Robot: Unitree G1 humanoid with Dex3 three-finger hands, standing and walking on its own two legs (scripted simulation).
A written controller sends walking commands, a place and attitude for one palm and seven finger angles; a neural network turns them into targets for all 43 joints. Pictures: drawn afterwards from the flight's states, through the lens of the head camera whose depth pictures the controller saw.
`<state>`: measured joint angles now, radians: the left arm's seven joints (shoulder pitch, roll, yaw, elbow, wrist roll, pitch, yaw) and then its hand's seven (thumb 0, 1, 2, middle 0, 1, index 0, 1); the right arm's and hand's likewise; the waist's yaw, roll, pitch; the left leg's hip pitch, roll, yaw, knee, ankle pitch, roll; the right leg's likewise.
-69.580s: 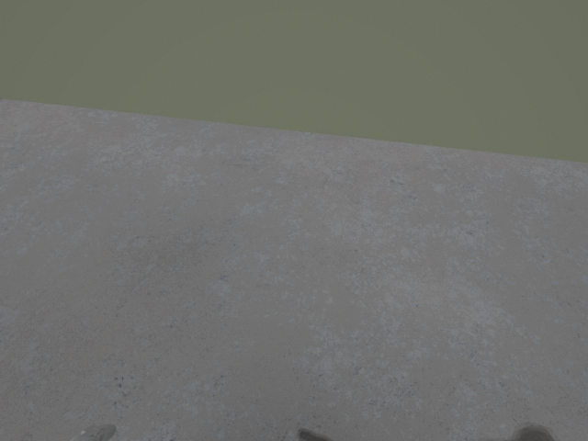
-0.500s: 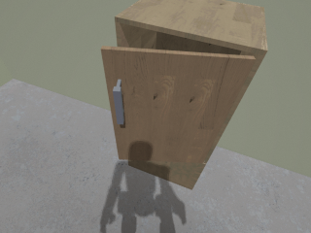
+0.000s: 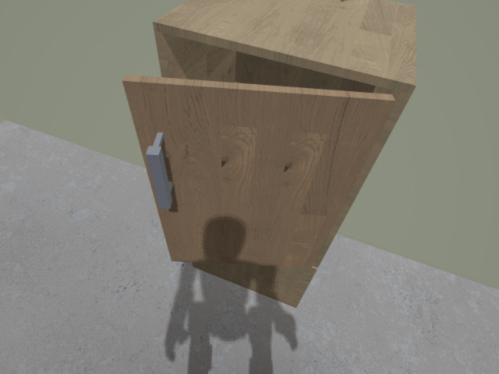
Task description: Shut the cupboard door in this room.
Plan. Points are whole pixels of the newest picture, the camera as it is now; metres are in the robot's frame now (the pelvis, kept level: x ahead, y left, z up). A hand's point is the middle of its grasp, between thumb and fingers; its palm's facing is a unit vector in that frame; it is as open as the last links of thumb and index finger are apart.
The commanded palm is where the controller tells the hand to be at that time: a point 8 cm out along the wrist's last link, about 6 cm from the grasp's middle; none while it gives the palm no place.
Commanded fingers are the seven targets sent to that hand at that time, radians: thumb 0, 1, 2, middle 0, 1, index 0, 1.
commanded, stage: come to a stop and stand still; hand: left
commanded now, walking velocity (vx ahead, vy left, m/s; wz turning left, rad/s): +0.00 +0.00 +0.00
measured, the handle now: (162, 172) +0.44 +0.20 +0.05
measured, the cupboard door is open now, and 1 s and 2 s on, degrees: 20 20 20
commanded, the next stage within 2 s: look again from close up in 1.08 s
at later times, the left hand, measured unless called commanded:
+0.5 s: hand out of the picture -0.04 +0.21 -0.17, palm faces +0.01 -0.98 -0.20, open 7.4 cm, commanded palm none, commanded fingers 0.00 0.90 0.90 -0.20 -0.30 -0.20 -0.30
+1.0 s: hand out of the picture -0.14 +0.20 -0.18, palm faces +0.05 -0.99 -0.14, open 7.4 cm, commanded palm none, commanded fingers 0.00 0.90 0.90 -0.20 -0.30 -0.20 -0.30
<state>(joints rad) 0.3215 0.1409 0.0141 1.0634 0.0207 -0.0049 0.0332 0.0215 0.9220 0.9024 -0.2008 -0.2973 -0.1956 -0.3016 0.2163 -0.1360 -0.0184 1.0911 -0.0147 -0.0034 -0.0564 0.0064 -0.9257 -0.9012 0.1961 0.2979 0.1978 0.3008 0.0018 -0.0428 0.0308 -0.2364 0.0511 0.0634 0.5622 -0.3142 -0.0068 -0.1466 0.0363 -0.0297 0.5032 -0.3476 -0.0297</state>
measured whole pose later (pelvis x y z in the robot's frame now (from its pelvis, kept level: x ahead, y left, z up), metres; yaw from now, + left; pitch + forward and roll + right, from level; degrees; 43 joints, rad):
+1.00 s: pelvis -0.09 +0.05 +0.00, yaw +2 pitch -2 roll -1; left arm 0.41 0.13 -0.02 1.09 0.02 0.00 0.03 0.01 0.90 0.90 -0.20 -0.30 -0.19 -0.30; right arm 0.28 -0.15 -0.01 1.07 -0.02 0.01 -0.01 0.00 -0.90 -0.90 0.20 0.30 0.20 0.30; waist 0.00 -0.01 0.01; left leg -0.30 -0.04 0.07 0.45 -0.13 0.07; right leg -0.25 -0.01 0.03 0.49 -0.23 0.01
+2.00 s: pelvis -0.05 +0.03 +0.00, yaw +1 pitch +0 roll +0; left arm 0.38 0.13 0.01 1.07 0.02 -0.01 0.02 0.01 0.90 0.90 -0.20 -0.30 -0.19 -0.30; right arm 0.30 -0.12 -0.02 1.10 -0.02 0.00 -0.01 0.00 -0.90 -0.90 0.20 0.30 0.20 0.30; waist -0.01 -0.03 0.00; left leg -0.29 -0.02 0.06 0.48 -0.19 0.04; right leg -0.23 0.01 0.04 0.51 -0.27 -0.01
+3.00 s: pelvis -0.08 +0.06 +0.00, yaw +2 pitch -1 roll -1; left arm 0.32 0.22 0.00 0.96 0.03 0.02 0.03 0.01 0.90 0.90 -0.20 -0.30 -0.19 -0.30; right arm 0.27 -0.20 -0.02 0.99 -0.02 0.03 0.01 0.01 -0.90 -0.90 0.20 0.30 0.20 0.30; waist -0.01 0.00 0.01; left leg -0.31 -0.05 0.07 0.49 -0.17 0.08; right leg -0.26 -0.01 0.05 0.54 -0.30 -0.01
